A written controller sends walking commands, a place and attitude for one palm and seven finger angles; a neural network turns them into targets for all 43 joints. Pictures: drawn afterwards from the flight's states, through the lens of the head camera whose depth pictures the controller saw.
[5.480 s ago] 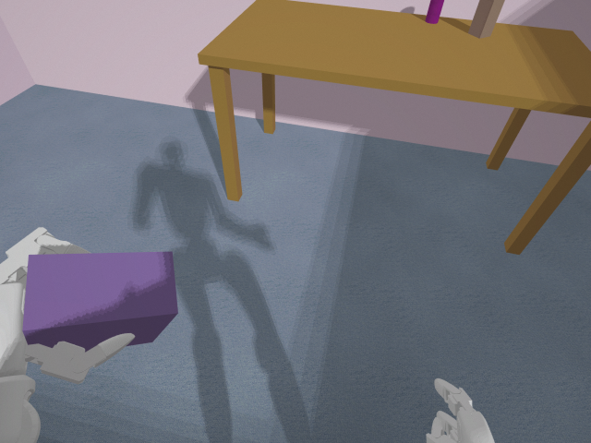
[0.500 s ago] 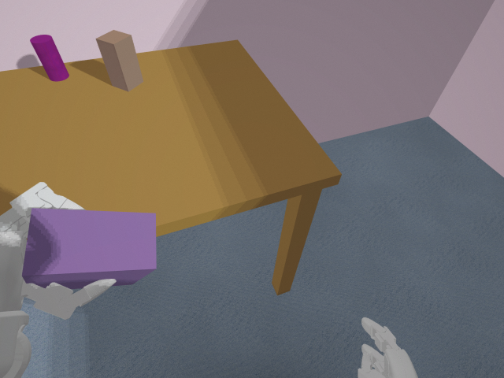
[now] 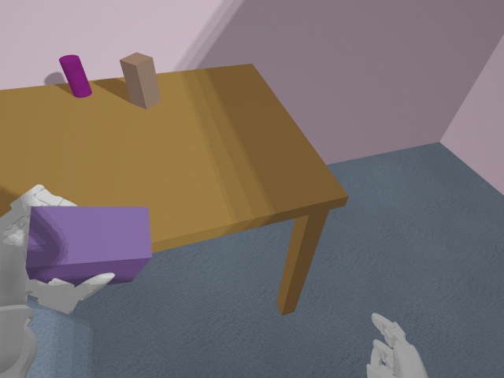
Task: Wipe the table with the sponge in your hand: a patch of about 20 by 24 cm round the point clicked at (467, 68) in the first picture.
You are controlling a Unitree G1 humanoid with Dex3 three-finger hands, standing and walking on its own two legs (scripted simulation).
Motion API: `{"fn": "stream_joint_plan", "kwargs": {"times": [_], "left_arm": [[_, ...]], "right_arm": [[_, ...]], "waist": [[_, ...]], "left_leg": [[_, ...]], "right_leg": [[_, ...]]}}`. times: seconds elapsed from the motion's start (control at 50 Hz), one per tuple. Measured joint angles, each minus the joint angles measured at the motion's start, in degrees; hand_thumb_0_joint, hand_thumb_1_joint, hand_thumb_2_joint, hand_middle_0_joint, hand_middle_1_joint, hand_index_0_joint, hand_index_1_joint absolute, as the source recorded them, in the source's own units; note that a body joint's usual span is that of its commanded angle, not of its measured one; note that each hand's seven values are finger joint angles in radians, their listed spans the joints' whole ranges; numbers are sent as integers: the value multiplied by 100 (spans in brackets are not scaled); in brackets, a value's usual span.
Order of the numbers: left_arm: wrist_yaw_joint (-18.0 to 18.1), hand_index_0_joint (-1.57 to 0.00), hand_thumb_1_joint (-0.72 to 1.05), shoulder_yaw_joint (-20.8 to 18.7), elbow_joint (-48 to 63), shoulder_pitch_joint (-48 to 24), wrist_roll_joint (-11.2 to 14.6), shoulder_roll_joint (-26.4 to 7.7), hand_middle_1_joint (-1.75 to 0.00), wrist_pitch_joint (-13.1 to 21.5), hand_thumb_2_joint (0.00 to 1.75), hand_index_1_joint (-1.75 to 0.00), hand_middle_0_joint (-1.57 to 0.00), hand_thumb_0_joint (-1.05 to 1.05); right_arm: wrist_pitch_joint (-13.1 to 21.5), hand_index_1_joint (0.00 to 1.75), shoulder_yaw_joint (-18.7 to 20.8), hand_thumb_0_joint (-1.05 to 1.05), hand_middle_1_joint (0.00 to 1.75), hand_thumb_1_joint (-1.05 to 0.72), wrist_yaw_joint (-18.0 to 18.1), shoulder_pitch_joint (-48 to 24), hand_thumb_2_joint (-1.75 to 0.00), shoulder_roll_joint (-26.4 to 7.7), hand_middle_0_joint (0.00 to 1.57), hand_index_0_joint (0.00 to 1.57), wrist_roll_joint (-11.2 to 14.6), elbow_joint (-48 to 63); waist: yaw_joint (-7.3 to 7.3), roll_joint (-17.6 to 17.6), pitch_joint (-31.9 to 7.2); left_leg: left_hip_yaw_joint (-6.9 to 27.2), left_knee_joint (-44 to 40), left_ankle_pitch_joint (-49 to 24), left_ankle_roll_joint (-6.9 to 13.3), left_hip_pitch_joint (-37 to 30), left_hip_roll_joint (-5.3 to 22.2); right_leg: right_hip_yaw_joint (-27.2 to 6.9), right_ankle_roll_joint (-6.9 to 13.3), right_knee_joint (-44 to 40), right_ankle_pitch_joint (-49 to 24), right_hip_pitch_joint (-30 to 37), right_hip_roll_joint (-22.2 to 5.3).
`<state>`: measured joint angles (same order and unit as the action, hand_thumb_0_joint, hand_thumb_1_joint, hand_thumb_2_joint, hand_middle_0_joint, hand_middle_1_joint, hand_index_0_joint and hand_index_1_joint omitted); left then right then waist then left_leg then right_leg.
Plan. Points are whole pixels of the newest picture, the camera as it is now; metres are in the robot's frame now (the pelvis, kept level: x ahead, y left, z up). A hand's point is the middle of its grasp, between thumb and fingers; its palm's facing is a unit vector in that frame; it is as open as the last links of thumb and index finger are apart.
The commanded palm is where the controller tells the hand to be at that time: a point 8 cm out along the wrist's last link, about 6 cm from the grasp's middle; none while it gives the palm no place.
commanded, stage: look again from close up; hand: left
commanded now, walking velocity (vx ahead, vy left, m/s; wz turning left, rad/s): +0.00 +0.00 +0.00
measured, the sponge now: (107, 249) +0.23 +0.22 +0.14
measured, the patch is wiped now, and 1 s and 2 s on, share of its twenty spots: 0.00 0.00 0.00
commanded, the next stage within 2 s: shuffle to correct the standing spot in 0.22 s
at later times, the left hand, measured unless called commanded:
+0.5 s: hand (90, 221) +0.26 +0.24 +0.16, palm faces +0.40 -0.83 -0.38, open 10.2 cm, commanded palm +0.21 +0.27 +0.17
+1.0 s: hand (92, 190) +0.32 +0.27 +0.15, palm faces +0.36 -0.83 -0.43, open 10.2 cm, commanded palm +0.27 +0.30 +0.17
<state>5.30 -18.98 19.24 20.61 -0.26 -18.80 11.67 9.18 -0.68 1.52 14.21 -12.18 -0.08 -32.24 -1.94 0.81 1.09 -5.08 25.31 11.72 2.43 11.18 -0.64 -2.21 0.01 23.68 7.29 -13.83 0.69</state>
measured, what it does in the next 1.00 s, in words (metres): lifts its right foot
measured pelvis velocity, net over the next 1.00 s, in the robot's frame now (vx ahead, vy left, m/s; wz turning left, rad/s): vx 0.09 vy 0.03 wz -0.05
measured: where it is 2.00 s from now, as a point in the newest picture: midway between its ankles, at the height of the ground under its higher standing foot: outside the picture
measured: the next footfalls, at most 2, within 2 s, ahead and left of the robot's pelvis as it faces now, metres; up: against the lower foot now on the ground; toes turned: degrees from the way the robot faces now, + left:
right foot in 1.14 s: +0.21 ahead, -0.04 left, +0.00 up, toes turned -4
left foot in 1.46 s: +0.21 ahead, +0.24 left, +0.00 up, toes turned -2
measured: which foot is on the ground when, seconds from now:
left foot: down 0.00-1.00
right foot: down 0.00-0.92, up 0.94-1.00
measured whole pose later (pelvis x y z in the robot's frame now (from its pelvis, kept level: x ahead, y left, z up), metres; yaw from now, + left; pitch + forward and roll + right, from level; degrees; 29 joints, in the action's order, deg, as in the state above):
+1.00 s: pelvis +0.09 +0.03 -0.02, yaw -3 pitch -1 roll +1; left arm 6.9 -22.3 26.3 27.0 2.3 -22.0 10.9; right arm 4.0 0.8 0.9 13.1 -11.2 0.1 -32.6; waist 0.0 1.2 2.3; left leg -8.1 31.9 24.1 4.5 6.8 -2.8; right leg 0.4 1.0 56.0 25.1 -23.6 -1.0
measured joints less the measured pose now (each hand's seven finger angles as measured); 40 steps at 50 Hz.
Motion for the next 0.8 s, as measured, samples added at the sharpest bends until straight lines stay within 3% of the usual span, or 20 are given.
{"fn": "stream_joint_plan", "kwargs": {"times": [0.34,0.62,0.8], "left_arm": [[43,-74,-50,6,320,280,212,-125,-133,-114,100,-133,-75,-1],[136,-74,-50,13,312,320,270,-81,-133,-190,100,-133,-74,-1],[127,-74,-50,-79,492,315,279,-230,-133,-107,100,-133,-74,-1]], "right_arm": [[-247,30,-35,1,30,-90,43,-121,-90,99,20,20,0,-105],[-454,30,54,1,30,-90,134,-187,-90,-53,20,20,4,-57],[-537,30,114,1,30,-90,52,-152,-90,-26,20,20,66,-8]], "waist": [[112,-107,-10],[38,-119,-232],[266,-135,-126]], "left_leg": [[160,-97,233,-113,-132,79],[39,461,762,-37,-87,59],[85,1157,1199,-22,96,41]], "right_leg": [[147,57,-125,264,182,78],[29,35,617,839,7,62],[75,4,1184,1309,-89,26]]}}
